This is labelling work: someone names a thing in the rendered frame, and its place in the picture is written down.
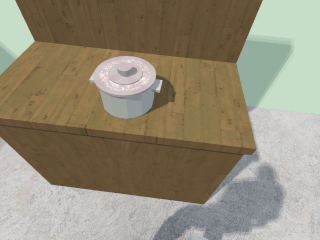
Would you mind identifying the knob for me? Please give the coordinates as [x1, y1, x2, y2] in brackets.
[117, 62, 133, 76]

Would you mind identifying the table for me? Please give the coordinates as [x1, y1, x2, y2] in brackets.
[0, 0, 263, 205]

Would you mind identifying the lid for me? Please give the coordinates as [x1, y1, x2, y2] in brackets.
[93, 56, 156, 98]

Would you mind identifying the pot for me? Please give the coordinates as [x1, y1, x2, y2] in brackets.
[89, 73, 163, 119]

